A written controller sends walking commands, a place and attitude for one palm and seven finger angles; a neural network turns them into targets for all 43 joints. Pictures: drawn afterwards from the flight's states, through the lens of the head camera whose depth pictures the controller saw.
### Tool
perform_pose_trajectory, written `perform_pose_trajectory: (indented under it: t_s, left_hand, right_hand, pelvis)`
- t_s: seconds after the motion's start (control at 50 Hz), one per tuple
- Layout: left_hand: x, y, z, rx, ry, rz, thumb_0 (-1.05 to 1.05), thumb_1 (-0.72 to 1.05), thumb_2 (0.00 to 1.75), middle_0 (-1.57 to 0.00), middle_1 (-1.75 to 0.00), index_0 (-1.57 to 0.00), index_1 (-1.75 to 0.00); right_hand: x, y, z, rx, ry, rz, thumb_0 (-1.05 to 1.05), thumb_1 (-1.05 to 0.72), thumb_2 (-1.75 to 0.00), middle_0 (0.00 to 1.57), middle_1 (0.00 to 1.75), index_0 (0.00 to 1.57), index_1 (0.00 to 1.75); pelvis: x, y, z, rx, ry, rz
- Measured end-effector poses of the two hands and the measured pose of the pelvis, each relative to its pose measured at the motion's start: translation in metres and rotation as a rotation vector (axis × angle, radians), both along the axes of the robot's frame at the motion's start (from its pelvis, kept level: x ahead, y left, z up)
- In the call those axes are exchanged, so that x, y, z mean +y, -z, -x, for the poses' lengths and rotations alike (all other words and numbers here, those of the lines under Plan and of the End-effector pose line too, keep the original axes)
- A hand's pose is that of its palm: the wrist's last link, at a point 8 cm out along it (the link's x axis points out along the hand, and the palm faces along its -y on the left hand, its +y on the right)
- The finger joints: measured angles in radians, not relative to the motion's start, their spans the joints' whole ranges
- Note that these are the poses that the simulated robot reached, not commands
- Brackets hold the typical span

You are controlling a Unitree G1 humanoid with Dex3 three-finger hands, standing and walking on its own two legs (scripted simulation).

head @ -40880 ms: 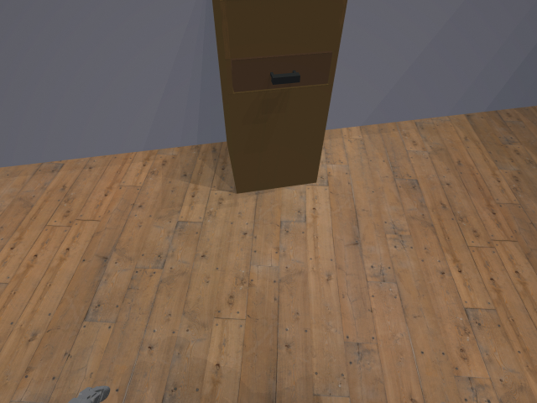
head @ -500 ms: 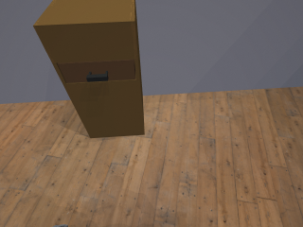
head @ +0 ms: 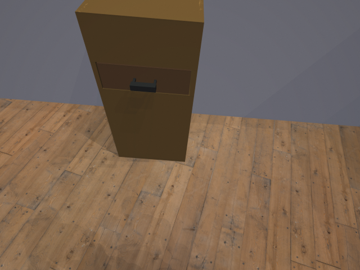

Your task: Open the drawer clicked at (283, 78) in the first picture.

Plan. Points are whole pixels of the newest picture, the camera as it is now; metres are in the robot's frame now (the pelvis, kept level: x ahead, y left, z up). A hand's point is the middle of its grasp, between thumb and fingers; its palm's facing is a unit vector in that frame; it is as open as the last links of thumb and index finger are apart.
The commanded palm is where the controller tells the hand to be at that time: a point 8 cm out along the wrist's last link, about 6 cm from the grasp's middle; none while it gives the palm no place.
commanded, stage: take the last steps up to it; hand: left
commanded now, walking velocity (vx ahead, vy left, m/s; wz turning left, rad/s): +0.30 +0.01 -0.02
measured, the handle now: (144, 83) +0.81 +0.19 -0.12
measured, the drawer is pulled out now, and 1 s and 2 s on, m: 0.00 0.00 0.00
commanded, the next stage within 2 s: come to a stop and stand still in 0.56 s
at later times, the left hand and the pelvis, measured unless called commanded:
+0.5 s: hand (122, 245) +0.20 +0.16 -0.17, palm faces +0.09 -0.97 -0.21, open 7.2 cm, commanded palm none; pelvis +0.18 -0.03 +0.01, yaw +2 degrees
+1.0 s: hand (126, 187) +0.36 +0.18 -0.16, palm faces +0.02 -0.96 -0.29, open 7.4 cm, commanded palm none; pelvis +0.29 -0.03 +0.00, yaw +1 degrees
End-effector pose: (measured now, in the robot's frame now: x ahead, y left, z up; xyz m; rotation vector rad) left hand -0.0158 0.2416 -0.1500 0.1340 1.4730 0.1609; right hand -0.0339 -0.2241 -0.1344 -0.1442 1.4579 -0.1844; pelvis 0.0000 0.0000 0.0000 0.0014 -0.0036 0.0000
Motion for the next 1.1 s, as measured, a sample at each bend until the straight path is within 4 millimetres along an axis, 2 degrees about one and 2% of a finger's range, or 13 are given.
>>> perform_pose_trajectory:
  t_s: [0.06,0.16,0.24,0.3,0.36,0.48,0.58,0.66,0.7,0.78,0.92,1.02,1.1]
  left_hand:
    - [-0.002,-0.006,-0.021,0.002,0.001,0.01,0.01,0.91,0.9,-0.2,-0.3,-0.2,-0.3]
    - [-0.01,-0.015,-0.086,-0.094,0.007,0.01,0.01,0.92,0.9,-0.2,-0.3,-0.19,-0.3]
    - [-0.02,-0.015,-0.148,-0.167,0.038,-0.006,0.01,0.92,0.9,-0.2,-0.3,-0.19,-0.3]
    - [-0.029,-0.007,-0.19,-0.24,0.04,-0.025,0.01,0.92,0.9,-0.2,-0.3,-0.19,-0.3]
    - [-0.037,-0.008,-0.208,-0.266,0.009,-0.029,0.0,0.92,0.9,-0.2,-0.3,-0.2,-0.3]
    - [-0.036,-0.014,-0.209,-0.171,-0.029,-0.039,-0.01,0.95,0.9,-0.21,-0.3,-0.2,-0.3]
    - [-0.032,-0.009,-0.208,-0.074,-0.061,0.005,0.0,0.93,0.9,-0.2,-0.3,-0.2,-0.3]
    - [-0.024,0.003,-0.218,-0.014,-0.082,0.031,0.0,0.92,0.9,-0.2,-0.3,-0.2,-0.3]
    - [-0.021,0.002,-0.233,-0.006,-0.07,0.029,0.0,0.92,0.9,-0.2,-0.3,-0.2,-0.3]
    - [-0.018,-0.006,-0.279,-0.056,-0.054,0.009,0.01,0.92,0.9,-0.2,-0.3,-0.19,-0.3]
    - [-0.017,-0.012,-0.348,-0.153,0.019,-0.07,0.0,0.91,0.9,-0.2,-0.3,-0.2,-0.3]
    - [-0.017,-0.022,-0.376,-0.189,0.051,-0.11,0.0,0.91,0.9,-0.2,-0.3,-0.2,-0.3]
    - [-0.017,-0.026,-0.386,-0.219,0.05,-0.112,0.0,0.91,0.9,-0.2,-0.3,-0.2,-0.3]
  right_hand:
    - [0.017,-0.004,0.008,0.058,0.025,-0.024,0.0,-0.9,-0.89,0.2,0.3,0.2,0.3]
    - [0.032,-0.011,0.014,0.179,0.04,-0.067,0.0,-0.9,-0.89,0.2,0.3,0.2,0.3]
    - [0.027,-0.006,0.001,0.23,0.069,-0.089,0.0,-0.9,-0.89,0.2,0.3,0.2,0.3]
    - [0.014,0.01,-0.021,0.246,0.08,-0.098,0.0,-0.9,-0.89,0.2,0.3,0.2,0.3]
    - [-0.003,0.018,-0.069,0.205,0.05,-0.083,0.01,-0.9,-0.89,0.2,0.3,0.2,0.3]
    - [-0.028,0.006,-0.214,-0.062,-0.02,-0.024,0.01,-0.91,-0.89,0.19,0.3,0.2,0.3]
    - [-0.025,-0.007,-0.321,-0.248,-0.087,0.013,0.01,-0.92,-0.89,0.19,0.3,0.2,0.3]
    - [-0.011,-0.009,-0.377,-0.333,-0.129,0.032,0.0,-0.92,-0.89,0.19,0.3,0.2,0.3]
    - [-0.005,-0.011,-0.387,-0.336,-0.133,0.03,0.0,-0.92,-0.89,0.19,0.3,0.2,0.3]
    - [0.002,-0.007,-0.387,-0.259,-0.119,0.02,0.0,-0.92,-0.89,0.19,0.3,0.2,0.3]
    - [-0.034,0.014,-0.381,-0.141,-0.047,0.021,-0.01,-0.93,-0.89,0.2,0.3,0.2,0.3]
    - [-0.058,0.015,-0.376,-0.09,-0.015,0.046,0.0,-0.92,-0.89,0.2,0.3,0.2,0.3]
    - [-0.061,0.005,-0.377,-0.085,-0.028,0.053,0.0,-0.91,-0.89,0.19,0.3,0.2,0.3]
  pelvis:
    - [0.004,-0.005,-0.018,0.012,-0.014,-0.002]
    - [0.001,-0.009,-0.05,0.022,-0.036,-0.001]
    - [-0.01,-0.004,-0.082,0.017,-0.03,-0.007]
    - [-0.022,0.011,-0.109,0.011,-0.037,-0.019]
    - [-0.027,0.011,-0.128,-0.01,-0.052,0.005]
    - [-0.028,-0.005,-0.169,0.009,-0.041,0.005]
    - [-0.015,-0.006,-0.207,0.014,-0.022,0.014]
    - [-0.002,0.002,-0.238,0.007,-0.007,0.013]
    - [0.0,0.0,-0.25,0.004,-0.002,0.011]
    - [-0.002,-0.006,-0.269,0.001,-0.016,0.011]
    - [-0.023,0.003,-0.291,-0.001,-0.004,-0.022]
    - [-0.029,0.0,-0.291,0.007,-0.012,-0.021]
    - [-0.028,-0.006,-0.289,0.01,-0.017,-0.023]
